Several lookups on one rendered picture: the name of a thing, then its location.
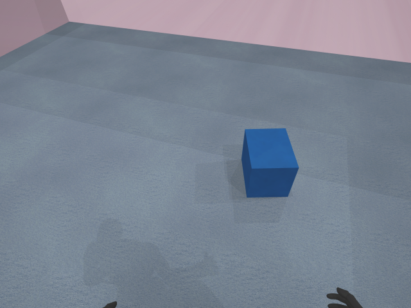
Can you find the carton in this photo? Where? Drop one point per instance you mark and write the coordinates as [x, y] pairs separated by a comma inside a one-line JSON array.
[[269, 163]]

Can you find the robot right hand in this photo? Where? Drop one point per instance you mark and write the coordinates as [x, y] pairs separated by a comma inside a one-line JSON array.
[[345, 297]]

